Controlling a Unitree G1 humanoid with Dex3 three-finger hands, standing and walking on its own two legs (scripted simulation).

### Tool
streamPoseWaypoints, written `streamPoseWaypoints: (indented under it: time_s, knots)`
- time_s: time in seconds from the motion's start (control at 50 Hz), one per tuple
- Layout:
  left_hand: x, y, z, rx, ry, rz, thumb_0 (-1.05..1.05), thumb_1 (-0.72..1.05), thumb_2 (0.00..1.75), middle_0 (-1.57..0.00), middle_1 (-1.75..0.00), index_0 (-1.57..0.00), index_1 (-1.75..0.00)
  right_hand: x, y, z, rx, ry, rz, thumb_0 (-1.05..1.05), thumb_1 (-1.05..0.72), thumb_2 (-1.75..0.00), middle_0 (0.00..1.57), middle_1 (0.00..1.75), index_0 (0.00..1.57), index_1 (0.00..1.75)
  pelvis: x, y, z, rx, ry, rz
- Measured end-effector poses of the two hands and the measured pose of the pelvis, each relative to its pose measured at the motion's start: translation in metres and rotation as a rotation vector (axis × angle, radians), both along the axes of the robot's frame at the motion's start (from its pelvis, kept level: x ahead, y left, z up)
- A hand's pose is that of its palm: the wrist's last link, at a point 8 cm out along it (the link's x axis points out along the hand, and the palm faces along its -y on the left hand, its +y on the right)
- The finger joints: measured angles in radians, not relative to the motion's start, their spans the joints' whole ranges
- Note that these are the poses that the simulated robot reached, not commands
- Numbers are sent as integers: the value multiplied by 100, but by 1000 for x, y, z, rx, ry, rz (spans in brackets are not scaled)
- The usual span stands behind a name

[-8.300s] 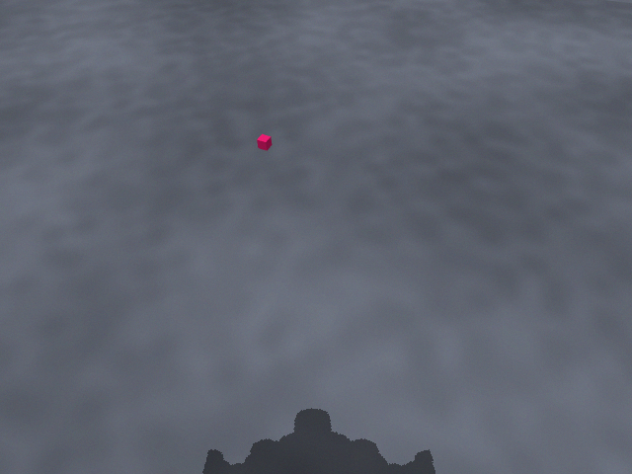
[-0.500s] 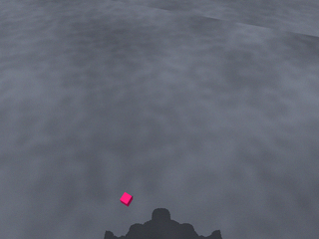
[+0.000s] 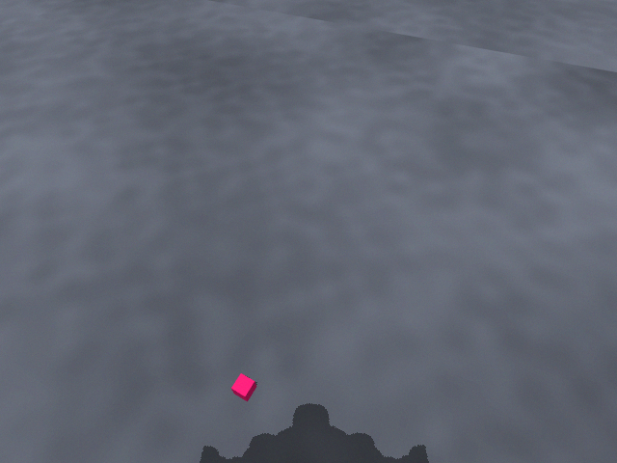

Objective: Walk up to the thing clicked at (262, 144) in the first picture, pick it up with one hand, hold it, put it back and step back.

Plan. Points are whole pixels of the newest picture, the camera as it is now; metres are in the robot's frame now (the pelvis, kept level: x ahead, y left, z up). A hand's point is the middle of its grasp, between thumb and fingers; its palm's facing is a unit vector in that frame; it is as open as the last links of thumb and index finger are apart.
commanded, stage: stand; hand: left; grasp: from above
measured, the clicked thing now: (244, 387) +0.44 +0.23 -0.76
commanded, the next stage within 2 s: rise first in 0.66 s
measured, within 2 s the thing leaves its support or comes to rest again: neither
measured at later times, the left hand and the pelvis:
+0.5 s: hand out of the picture +0.07 +0.26 -0.16, palm faces -0.03 -0.94 -0.34, open 7.4 cm; pelvis +0.00 +0.00 +0.00, yaw +0 degrees
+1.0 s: hand out of the picture +0.15 +0.26 -0.17, palm faces +0.00 -0.93 -0.36, open 9.0 cm; pelvis -0.02 +0.00 -0.02, yaw -1 degrees
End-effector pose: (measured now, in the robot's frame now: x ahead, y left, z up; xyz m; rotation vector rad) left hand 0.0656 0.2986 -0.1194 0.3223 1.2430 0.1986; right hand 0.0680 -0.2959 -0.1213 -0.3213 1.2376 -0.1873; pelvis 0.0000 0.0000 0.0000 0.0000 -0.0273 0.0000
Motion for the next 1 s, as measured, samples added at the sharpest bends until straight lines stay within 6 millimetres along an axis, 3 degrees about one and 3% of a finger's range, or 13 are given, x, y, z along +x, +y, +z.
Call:
streamPoseWaypoints:
  time_s: [0.78,0.88,1.0]
  knots:
    - [2,3,-2,-4,1,-6,1,90,90,-20,-31,-20,-31,2,3,2,-4,1,-7,1,-90,-89,21,30,21,30,3,4,0,-2,1,-1]
    - [33,-2,-5,-13,-96,24,1,80,91,-20,-41,-19,-41,10,16,1,10,-115,-17,1,-90,-89,20,30,21,29,-8,4,-6,-3,58,2]
    - [76,0,-14,13,-142,-25,1,48,92,-16,-70,-16,-69,5,35,-7,49,-165,-36,1,-91,-90,20,30,21,30,-16,3,-19,-3,137,-17]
